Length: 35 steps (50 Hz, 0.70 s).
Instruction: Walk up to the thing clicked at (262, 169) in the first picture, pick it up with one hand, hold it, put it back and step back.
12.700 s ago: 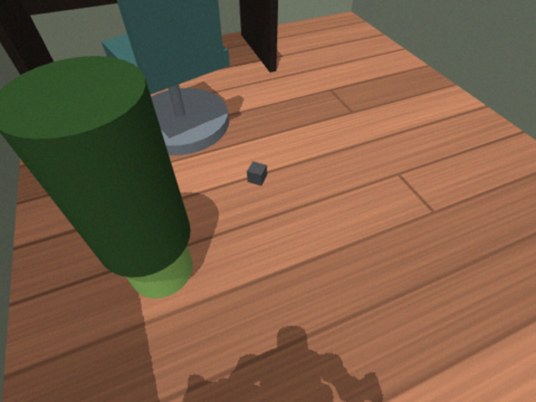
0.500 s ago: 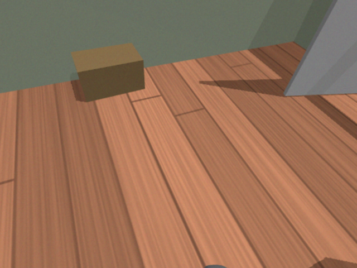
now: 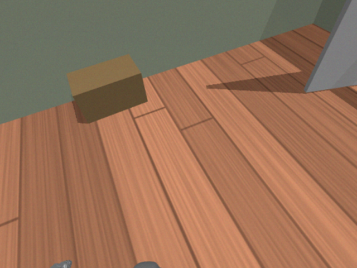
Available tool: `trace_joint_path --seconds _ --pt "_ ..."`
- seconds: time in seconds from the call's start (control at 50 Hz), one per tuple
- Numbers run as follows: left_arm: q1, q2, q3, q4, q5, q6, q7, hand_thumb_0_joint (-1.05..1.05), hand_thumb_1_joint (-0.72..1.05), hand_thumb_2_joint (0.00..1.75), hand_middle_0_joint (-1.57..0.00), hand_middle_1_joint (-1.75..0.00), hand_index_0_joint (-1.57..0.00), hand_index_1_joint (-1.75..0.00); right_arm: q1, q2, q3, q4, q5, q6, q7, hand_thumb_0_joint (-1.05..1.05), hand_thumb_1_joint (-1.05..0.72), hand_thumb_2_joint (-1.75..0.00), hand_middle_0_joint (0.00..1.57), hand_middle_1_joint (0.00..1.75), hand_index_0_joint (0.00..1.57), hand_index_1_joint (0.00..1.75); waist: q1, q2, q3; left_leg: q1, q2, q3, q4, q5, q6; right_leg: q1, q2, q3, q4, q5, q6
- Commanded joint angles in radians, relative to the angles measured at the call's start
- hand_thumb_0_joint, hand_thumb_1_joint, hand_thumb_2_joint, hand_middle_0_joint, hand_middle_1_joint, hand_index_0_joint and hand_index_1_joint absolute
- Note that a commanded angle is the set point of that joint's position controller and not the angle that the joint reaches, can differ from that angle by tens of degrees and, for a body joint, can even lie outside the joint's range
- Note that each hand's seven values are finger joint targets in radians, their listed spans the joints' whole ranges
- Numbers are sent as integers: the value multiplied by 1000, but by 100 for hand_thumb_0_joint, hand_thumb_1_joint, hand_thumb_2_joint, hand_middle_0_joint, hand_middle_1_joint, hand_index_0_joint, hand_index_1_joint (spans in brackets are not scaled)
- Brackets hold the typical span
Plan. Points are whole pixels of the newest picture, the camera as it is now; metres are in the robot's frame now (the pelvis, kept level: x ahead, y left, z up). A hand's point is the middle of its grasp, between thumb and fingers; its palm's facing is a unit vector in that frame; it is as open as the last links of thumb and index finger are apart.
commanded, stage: walk up
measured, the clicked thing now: out of the picture -0.36 +1.21 -0.73
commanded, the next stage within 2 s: none
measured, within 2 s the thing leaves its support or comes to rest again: neither
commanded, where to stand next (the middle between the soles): +0.43 +0.01 m, yaw +1 degrees
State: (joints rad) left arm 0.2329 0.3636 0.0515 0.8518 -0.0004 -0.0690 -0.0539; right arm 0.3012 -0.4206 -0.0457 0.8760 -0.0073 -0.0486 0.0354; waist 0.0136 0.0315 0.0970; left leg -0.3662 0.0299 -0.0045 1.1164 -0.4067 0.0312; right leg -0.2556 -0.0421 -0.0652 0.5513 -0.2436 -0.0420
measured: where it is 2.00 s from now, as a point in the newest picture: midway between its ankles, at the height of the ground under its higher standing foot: (214, 214)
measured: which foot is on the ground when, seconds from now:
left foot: up 0.00-0.28, down 0.30-0.78, up 0.80-1.00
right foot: down 0.00-0.30, up 0.32-0.74, down 0.76-1.00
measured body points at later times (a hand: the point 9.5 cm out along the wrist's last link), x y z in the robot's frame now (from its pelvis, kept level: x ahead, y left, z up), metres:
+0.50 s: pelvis +0.19 +0.00 +0.00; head +0.20 +0.06 +0.44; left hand +0.25 +0.32 -0.13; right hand +0.29 -0.30 -0.08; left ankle +0.23 +0.12 -0.74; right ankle +0.28 -0.14 -0.66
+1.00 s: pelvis +0.42 -0.10 +0.01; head +0.45 -0.11 +0.46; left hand +0.26 +0.19 -0.08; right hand +0.69 -0.30 -0.11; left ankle +0.34 +0.04 -0.65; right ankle +0.45 -0.15 -0.74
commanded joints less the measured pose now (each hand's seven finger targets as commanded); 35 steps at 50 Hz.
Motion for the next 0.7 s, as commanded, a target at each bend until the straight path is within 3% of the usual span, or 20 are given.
trace_joint_path --seconds 0.0,0.08,0.18,0.2,0.22,0.24,0.26,0.28,0.3,0.32,0.34,0.36,0.4,0.44,0.52,0.6,0.64,0.68 --pt "77 272 80 -61 -2 -26 23 0 90 90 -20 -30 -20 -30 73 -158 -57 -64 0 -13 2 0 -90 -90 20 30 20 30 6 -178 -41 -145 32 -30 -63 111 -12 108 -178 184 -254 291 -170" --pt "84 286 87 -95 11 -29 19 0 90 90 -20 -30 -20 -30 -34 -150 -60 -105 -11 -16 18 0 -90 -90 20 30 20 30 30 -152 -2 -177 69 4 -322 153 -45 107 -208 158 -284 192 -197" --pt "124 296 79 -101 11 -18 10 0 90 90 -20 -30 -20 -30 -107 -138 -68 -127 -10 -34 23 0 -90 -90 20 30 20 30 55 -152 -25 -19 31 70 -512 275 -20 79 -182 120 -209 202 -149" --pt "-83 316 98 -168 32 5 -8 0 90 90 -20 -30 -20 -30 14 -149 -70 -111 5 0 40 0 -90 -90 20 30 20 30 -10 -289 -88 -6 50 102 -454 290 -3 115 -215 -3 -167 86 -106" --pt "-175 320 102 -203 39 17 -8 0 90 90 -20 -30 -20 -30 136 -172 -83 -91 0 15 36 0 -90 -90 20 30 20 30 -83 -246 -132 114 53 103 -482 277 9 58 -211 -14 -74 45 -95" --pt "-173 299 95 -210 41 27 -6 0 90 90 -20 -30 -20 -30 234 -196 -98 -57 0 21 25 0 -90 -90 20 30 20 30 -129 -139 -186 300 1 101 -504 239 28 -46 -152 -54 95 24 -76" --pt "-43 233 68 -200 39 38 -10 0 90 90 -20 -30 -20 -30 250 -248 -120 -47 -3 18 5 0 -90 -90 20 30 20 30 -121 74 -213 524 10 -82 -595 48 94 -263 -52 -82 411 -121 -34" --pt "43 159 48 -199 29 49 -16 0 90 90 -20 -30 -20 -30 238 -333 -134 -88 -19 11 -16 0 -90 -90 20 30 20 30 -87 293 -179 604 252 -629 -795 -207 195 -535 111 -71 686 -361 28" --pt "56 230 46 -193 36 56 -16 0 90 90 -20 -30 -20 -30 181 -318 -123 -129 -5 5 -28 0 -90 -90 20 30 20 30 -54 169 -155 539 332 -840 -918 -328 236 -553 74 89 707 -376 19" --pt "8 279 52 -202 41 54 -17 0 90 90 -20 -30 -20 -30 158 -334 -118 -124 7 3 -31 0 -90 -90 20 30 20 30 -53 119 -82 431 359 -883 -961 -364 279 -528 29 155 695 -369 17" --pt "-13 287 51 -196 37 47 -16 0 90 90 -20 -30 -20 -30 115 -320 -108 -123 6 -1 -36 0 -90 -90 20 30 20 30 -35 93 -44 355 321 -805 -969 -345 268 -506 -1 186 685 -330 21" --pt "-11 293 54 -174 36 49 -20 0 90 90 -20 -30 -20 -30 75 -299 -95 -129 5 -4 -40 0 -90 -90 20 30 20 30 -15 94 -32 284 269 -694 -968 -304 224 -457 -18 195 649 -268 20" --pt "28 318 72 -140 29 70 -29 0 90 90 -20 -30 -20 -30 26 -285 -84 -147 6 -5 -42 0 -90 -90 20 30 20 30 28 102 -35 129 193 -520 -955 -261 165 -318 -31 178 565 -185 29" --pt "44 310 80 -130 37 87 -41 0 90 90 -20 -30 -20 -30 13 -273 -77 -153 8 -11 -43 0 -90 -90 20 30 20 30 41 102 -63 67 143 -439 -939 -185 152 -239 -12 140 521 -90 49" --pt "-39 264 81 -159 40 100 -55 0 90 90 -20 -30 -20 -30 60 -270 -83 -140 -3 -16 -52 0 -90 -90 20 30 20 30 19 101 -64 73 74 -375 -909 -126 130 -260 16 119 405 7 69" --pt "-131 246 91 -185 30 91 -52 0 90 90 -20 -30 -20 -30 98 -286 -94 -139 -14 -10 -47 0 -90 -90 20 30 20 30 -21 168 -35 107 75 -407 -872 -86 148 -276 24 115 267 -57 79" --pt "-162 242 95 -191 25 81 -48 0 90 90 -20 -30 -20 -30 89 -298 -98 -145 -19 -4 -47 0 -90 -90 20 30 20 30 -24 206 -14 92 90 -433 -841 -65 154 -245 22 125 188 -112 70" --pt "-126 241 98 -176 19 66 -36 0 90 90 -20 -30 -20 -30 38 -294 -93 -162 -25 2 -49 0 -90 -90 20 30 20 30 10 215 -22 33 78 -431 -777 19 141 -114 21 127 78 -138 47"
